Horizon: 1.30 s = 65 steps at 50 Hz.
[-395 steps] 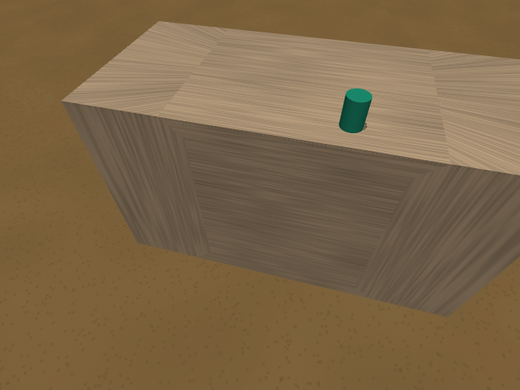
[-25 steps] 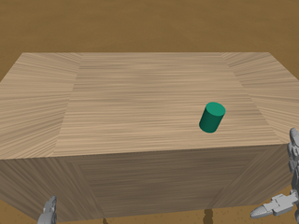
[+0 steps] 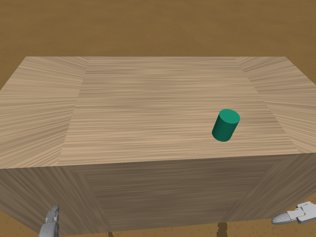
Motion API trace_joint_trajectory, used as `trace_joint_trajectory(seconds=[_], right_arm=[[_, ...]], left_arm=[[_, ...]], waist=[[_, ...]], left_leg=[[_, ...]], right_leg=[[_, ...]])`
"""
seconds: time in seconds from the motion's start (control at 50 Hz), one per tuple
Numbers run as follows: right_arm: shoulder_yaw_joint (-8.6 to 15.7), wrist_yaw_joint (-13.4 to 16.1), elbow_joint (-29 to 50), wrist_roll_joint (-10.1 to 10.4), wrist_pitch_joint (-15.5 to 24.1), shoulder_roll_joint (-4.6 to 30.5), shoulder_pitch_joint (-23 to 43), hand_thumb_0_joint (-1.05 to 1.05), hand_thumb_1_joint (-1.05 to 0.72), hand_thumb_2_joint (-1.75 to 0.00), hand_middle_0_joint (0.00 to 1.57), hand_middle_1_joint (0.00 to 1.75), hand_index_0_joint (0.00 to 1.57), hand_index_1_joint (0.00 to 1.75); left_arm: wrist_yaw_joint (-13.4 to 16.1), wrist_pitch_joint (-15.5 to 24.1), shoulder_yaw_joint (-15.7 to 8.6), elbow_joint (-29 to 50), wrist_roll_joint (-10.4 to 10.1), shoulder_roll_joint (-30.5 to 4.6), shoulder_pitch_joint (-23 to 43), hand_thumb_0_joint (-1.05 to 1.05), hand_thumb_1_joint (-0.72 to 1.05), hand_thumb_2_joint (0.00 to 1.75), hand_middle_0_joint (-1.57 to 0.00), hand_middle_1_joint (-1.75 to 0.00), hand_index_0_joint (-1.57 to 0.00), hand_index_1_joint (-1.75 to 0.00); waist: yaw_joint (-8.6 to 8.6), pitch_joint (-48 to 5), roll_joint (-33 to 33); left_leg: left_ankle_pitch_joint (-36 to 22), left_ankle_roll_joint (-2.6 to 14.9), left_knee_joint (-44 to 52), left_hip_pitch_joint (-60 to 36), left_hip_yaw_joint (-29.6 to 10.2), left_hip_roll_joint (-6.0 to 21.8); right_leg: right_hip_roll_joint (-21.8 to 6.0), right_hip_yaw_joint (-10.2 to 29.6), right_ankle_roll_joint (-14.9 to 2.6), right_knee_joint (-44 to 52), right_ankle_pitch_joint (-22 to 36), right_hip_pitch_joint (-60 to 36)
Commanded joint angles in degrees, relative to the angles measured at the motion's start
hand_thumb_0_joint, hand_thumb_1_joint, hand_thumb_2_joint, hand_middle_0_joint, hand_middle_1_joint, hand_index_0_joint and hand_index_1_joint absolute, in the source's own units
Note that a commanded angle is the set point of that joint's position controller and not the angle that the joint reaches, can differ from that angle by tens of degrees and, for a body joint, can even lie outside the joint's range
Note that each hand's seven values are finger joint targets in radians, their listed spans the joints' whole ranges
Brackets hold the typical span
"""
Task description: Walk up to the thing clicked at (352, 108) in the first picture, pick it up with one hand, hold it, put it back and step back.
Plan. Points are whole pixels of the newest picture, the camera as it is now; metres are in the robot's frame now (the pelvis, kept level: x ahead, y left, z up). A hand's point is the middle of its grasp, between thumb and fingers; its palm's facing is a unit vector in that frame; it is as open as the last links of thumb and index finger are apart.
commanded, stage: go down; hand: right
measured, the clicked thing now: (225, 125) +0.44 -0.23 +0.02
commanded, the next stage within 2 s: none
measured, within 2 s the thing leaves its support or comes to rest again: neither
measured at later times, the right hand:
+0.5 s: hand (312, 145) +0.28 -0.35 +0.13, palm faces +0.24 +0.96 -0.15, open 17.2 cm
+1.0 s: hand out of the picture +0.31 -0.39 +0.15, palm faces +0.20 +0.98 +0.01, open 17.4 cm
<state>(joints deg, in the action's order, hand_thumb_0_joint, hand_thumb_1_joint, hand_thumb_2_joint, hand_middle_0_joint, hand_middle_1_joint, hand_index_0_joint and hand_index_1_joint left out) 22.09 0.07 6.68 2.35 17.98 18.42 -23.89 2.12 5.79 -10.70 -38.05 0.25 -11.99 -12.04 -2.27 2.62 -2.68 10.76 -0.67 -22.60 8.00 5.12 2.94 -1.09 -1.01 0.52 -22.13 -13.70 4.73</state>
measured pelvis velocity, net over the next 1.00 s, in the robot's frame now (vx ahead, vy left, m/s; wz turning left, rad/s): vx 0.00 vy -0.01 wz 0.00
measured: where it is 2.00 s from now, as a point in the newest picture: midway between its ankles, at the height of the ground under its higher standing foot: outside the picture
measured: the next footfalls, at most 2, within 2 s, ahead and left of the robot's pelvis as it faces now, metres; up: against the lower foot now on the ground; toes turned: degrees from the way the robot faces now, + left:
none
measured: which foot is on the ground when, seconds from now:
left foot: down 0.00-1.00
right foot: down 0.00-1.00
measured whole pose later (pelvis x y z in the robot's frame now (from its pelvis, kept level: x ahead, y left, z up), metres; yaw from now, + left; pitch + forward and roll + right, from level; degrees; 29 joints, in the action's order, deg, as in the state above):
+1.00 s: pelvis +0.00 -0.01 -0.01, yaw +0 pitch +2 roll +1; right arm 37.1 -34.1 -45.0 17.2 2.1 40.6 20.1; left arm 11.3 12.8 1.9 -40.3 -0.7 -14.3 -13.4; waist 0.3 -1.8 -0.6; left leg 10.4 -1.3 -24.5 16.4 4.9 2.8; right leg -1.4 -1.0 -0.3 -28.6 -15.9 15.2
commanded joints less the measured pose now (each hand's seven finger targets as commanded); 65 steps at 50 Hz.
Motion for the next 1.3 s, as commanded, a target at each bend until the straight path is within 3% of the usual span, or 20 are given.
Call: trace_joint_trajectory(seconds=[0.0, 0.12, 0.18, 0.26, 0.36, 0.4, 0.44, 0.52, 0.56, 0.64, 0.68, 0.86, 0.9, 0.96, 1.04, 1.1, 1.16, 1.18, 1.24, 1.28], right_arm=[[10.4, -1.3, 6.6, 3.1, 3.9, 15.2, 11.0, 0.00, 0.44, -0.06, 0.05, 0.05, 0.05, 0.05], [11.6, -9.3, -0.5, 8.2, 1.3, 19.8, 23.1, 0.00, 0.48, -0.07, 0.04, 0.05, 0.05, 0.05], [13.7, -13.7, -5.7, 10.2, -0.4, 24.0, 28.1, 0.00, 0.46, -0.06, 0.04, 0.05, 0.05, 0.05], [17.8, -18.4, -11.6, 13.0, -2.8, 30.4, 35.1, 0.00, 0.44, -0.06, 0.05, 0.05, 0.05, 0.05], [16.7, -23.3, -22.1, 15.1, -6.4, 29.8, 34.1, 0.00, 0.45, -0.06, 0.05, 0.05, 0.05, 0.05], [15.7, -24.8, -21.6, 15.7, -7.2, 29.1, 35.4, 0.00, 0.48, -0.06, 0.04, 0.05, 0.05, 0.05], [15.4, -25.8, -21.2, 15.8, -7.8, 29.7, 36.6, 0.00, 0.49, -0.06, 0.04, 0.05, 0.05, 0.05], [17.7, -26.3, -19.9, 15.9, -7.3, 33.2, 42.6, 0.00, 0.51, -0.07, 0.03, 0.05, 0.04, 0.05], [17.1, -26.2, -19.5, 15.7, -6.8, 33.3, 45.4, 0.00, 0.49, -0.07, 0.04, 0.05, 0.05, 0.05], [20.2, -26.8, -22.9, 16.0, -7.4, 38.3, 50.4, 0.00, 0.49, -0.06, 0.04, 0.05, 0.05, 0.05], [19.0, -28.2, -25.5, 16.5, -8.7, 38.1, 51.9, 0.00, 0.50, -0.06, 0.04, 0.05, 0.05, 0.05], [18.7, -33.8, -36.1, 17.1, -12.4, 42.7, 58.9, 0.00, 0.53, -0.06, 0.03, 0.05, 0.04, 0.05], [19.1, -34.6, -39.6, 17.3, -12.3, 43.4, 60.5, 0.00, 0.54, -0.07, 0.03, 0.05, 0.04, 0.05], [19.2, -35.1, -41.9, 16.2, -12.0, 46.2, 62.4, 0.00, 0.52, -0.07, 0.04, 0.05, 0.04, 0.05], [19.4, -35.5, -45.3, 16.0, -11.3, 47.7, 63.8, 0.00, 0.55, -0.06, 0.03, 0.05, 0.04, 0.05], [19.7, -35.7, -47.3, 15.6, -10.6, 49.6, 64.4, 0.00, 0.56, -0.06, 0.03, 0.05, 0.04, 0.05], [20.9, -36.2, -43.8, 15.8, -10.0, 52.6, 68.2, 0.00, 0.55, -0.06, 0.04, 0.05, 0.04, 0.05], [20.0, -36.4, -49.2, 15.5, -10.6, 51.4, 65.4, 0.00, 0.54, -0.06, 0.04, 0.05, 0.04, 0.05], [18.9, -36.4, -48.4, 15.1, -10.6, 50.4, 66.7, 0.00, 0.55, -0.06, 0.04, 0.05, 0.04, 0.05], [20.6, -36.4, -49.8, 15.0, -10.2, 53.2, 66.7, 0.00, 0.57, -0.06, 0.04, 0.05, 0.04, 0.05]], left_arm=[[1.9, 3.2, -4.1, 8.9, -0.7, -10.4, 4.8, 0.00, -0.55, 0.05, -0.06, -0.04, -0.05, -0.05], [3.2, 3.2, 4.1, 2.9, -1.8, -4.2, 6.8, 0.00, -0.55, 0.04, -0.06, -0.04, -0.05, -0.04], [4.7, 3.7, 5.0, 3.4, -1.8, -5.9, 8.9, 0.00, -0.54, 0.04, -0.06, -0.04, -0.06, -0.04], [6.9, 5.0, 2.2, 6.4, -1.5, -12.2, 8.0, 0.00, -0.55, 0.04, -0.06, -0.05, -0.06, -0.04], [7.2, 5.4, 5.8, 6.0, -2.2, -9.4, 3.8, 0.00, -0.56, 0.05, -0.06, -0.05, -0.05, -0.05], [7.2, 5.7, 5.1, 5.7, -2.0, -10.1, 2.7, 0.00, -0.55, 0.04, -0.06, -0.05, -0.06, -0.05], [6.7, 6.0, 6.4, 4.2, -1.9, -8.9, 2.9, 0.00, -0.55, 0.05, -0.06, -0.05, -0.06, -0.05], [7.1, 7.0, 4.9, 6.6, -1.5, -11.7, 7.2, 0.00, -0.55, 0.05, -0.06, -0.05, -0.06, -0.05], [7.7, 7.4, 4.3, 8.0, -1.5, -12.8, 7.4, 0.00, -0.55, 0.05, -0.06, -0.05, -0.06, -0.05], [8.5, 8.1, 6.5, 7.6, -1.7, -11.1, 5.2, 0.00, -0.55, 0.05, -0.06, -0.05, -0.06, -0.05], [8.9, 8.0, 8.3, 6.5, -1.9, -9.5, 3.4, 0.00, -0.55, 0.05, -0.06, -0.05, -0.05, -0.05], [9.9, 10.0, 7.7, 5.2, -1.3, -12.3, 2.8, 0.00, -0.56, 0.05, -0.06, -0.05, -0.05, -0.06], [9.9, 10.4, 10.7, 7.2, -1.3, -10.4, 4.8, 0.00, -0.56, 0.05, -0.06, -0.05, -0.06, -0.06], [10.6, 10.3, 8.4, 6.0, -1.0, -13.4, 3.5, 0.00, -0.57, 0.05, -0.06, -0.05, -0.05, -0.06], [10.6, 10.5, 11.5, 4.8, -1.0, -10.6, 2.4, 0.00, -0.57, 0.06, -0.06, -0.05, -0.05, -0.06], [10.9, 11.0, 10.9, 6.3, -0.8, -11.6, 4.7, 0.00, -0.56, 0.06, -0.06, -0.05, -0.05, -0.06], [11.4, 11.0, 11.1, 7.5, -0.6, -12.2, 2.0, 0.00, -0.57, 0.06, -0.06, -0.05, -0.05, -0.06], [11.4, 10.6, 11.4, 4.2, -0.6, -11.2, 0.5, 0.00, -0.57, 0.06, -0.06, -0.05, -0.05, -0.06], [11.8, 10.8, 11.1, 3.8, -0.3, -11.6, 2.0, 0.00, -0.58, 0.07, -0.06, -0.05, -0.05, -0.06], [11.9, 11.2, 10.2, 7.1, -0.5, -13.5, 4.6, 0.00, -0.58, 0.07, -0.06, -0.05, -0.05, -0.06]], waist=[[1.38, -3.4, 2.7], [1.41, -3.3, -2.5], [1.16, -8.7, -2.9], [1.65, -15.3, -1.7], [-0.09, -11.5, -1.6], [0.46, -11.3, -2.8], [0.24, -11.5, -3.1], [0.42, -14.5, -3.1], [1.17, -14.5, -3.4], [1.19, -15.5, -4.8], [1.53, -13.9, -5.8], [2.63, -16.0, -5.5], [2.46, -16.1, -2.7], [2.76, -17.5, -4.8], [1.91, -16.5, -4.7], [2.22, -16.9, -4.8], [2.74, -24.1, -6.9], [3.18, -20.5, -6.9], [3.21, -20.3, -6.0], [3.25, -18.6, -4.7]], left_leg=[[-2.4, 0.26, 4.3, -0.9, -0.5, -1.9], [-2.7, 0.25, 4.3, 0.5, -1.5, -1.4], [-6.6, 0.47, 3.1, -1.6, -1.4, -1.3], [-13.1, 0.69, 1.5, -3.6, -0.4, -1.6], [-13.8, 0.99, 1.3, -2.4, 0.0, -1.8], [-12.8, 1.37, 1.1, -1.8, 0.1, -2.2], [-12.9, 1.48, 0.9, -1.3, 0.0, -2.7], [-12.7, 1.49, 0.2, -1.3, -0.6, -2.6], [-10.1, 1.60, 0.3, -0.7, -0.7, -2.9], [-8.4, 1.31, 0.8, -1.6, -1.1, -2.3], [-9.4, 1.44, 0.8, -0.4, -1.1, -2.4], [-10.2, 1.67, -0.5, 2.2, -0.8, -2.8], [-10.0, 1.42, -0.5, 1.8, -1.0, -2.7], [-7.8, 1.64, -0.9, 2.9, -1.4, -2.6], [-6.1, 1.61, -1.2, 3.3, -1.4, -2.6], [-5.5, 1.64, -1.3, 3.7, -1.8, -2.4], [-10.2, 1.71, -2.4, 2.1, -1.5, -2.7], [-10.8, 1.69, -2.4, 3.7, -1.6, -2.8], [-10.9, 1.65, -2.5, 3.9, -1.7, -2.5], [-8.3, 1.65, -2.0, 4.5, -1.7, -2.6]], right_leg=[[2.0, -0.2, -1.86, 4.0, 3.9, 3.3], [2.4, 0.4, -1.76, 4.0, 2.9, 5.3], [2.3, 0.7, -1.54, 3.0, 6.7, 4.0], [2.0, 1.3, -1.33, 1.6, 13.6, 1.0], [1.5, 1.0, -1.03, 1.5, 16.0, 3.4], [0.8, 1.4, -0.79, 1.5, 16.4, 3.5], [0.4, 1.6, -0.66, 1.1, 18.1, 3.9], [0.3, 1.8, -0.67, 0.1, 18.1, 3.6], [0.1, 1.8, -0.72, 0.3, 14.8, 3.6], [0.9, 1.8, -1.03, 0.6, 10.2, 5.1], [0.8, 1.5, -0.94, 0.4, 11.3, 5.7], [0.1, 2.5, -0.80, -1.1, 13.8, 7.2], [0.3, 2.5, -1.17, -2.0, 12.8, 8.6], [0.3, 2.5, -1.12, -1.9, 10.0, 8.5], [0.5, 2.6, -1.19, -2.1, 8.0, 10.9], [0.6, 2.4, -1.29, -2.6, 6.7, 12.3], [0.5, 2.6, -0.90, -3.9, 13.2, 8.0], [0.8, 2.4, -0.98, -4.5, 14.3, 9.3], [1.0, 2.4, -1.28, -4.7, 13.4, 10.1], [0.7, 2.6, -1.43, -4.3, 9.8, 12.1]])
